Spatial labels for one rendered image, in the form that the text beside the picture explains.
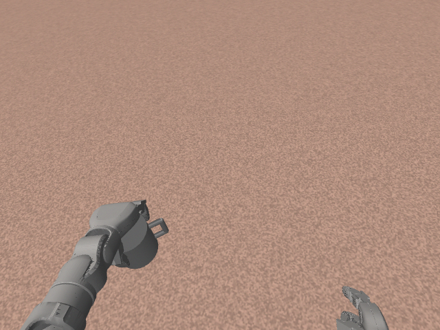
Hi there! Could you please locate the mug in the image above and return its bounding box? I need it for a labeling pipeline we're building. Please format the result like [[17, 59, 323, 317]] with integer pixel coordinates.
[[121, 215, 168, 269]]

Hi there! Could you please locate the left robot arm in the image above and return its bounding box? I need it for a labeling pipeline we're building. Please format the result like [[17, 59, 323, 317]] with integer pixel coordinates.
[[20, 225, 121, 330]]

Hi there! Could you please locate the right robot hand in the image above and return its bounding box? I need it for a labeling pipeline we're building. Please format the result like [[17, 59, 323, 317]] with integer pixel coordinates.
[[336, 286, 389, 330]]

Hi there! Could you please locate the left robot hand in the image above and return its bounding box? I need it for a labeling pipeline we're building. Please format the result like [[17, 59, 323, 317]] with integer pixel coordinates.
[[89, 200, 150, 267]]

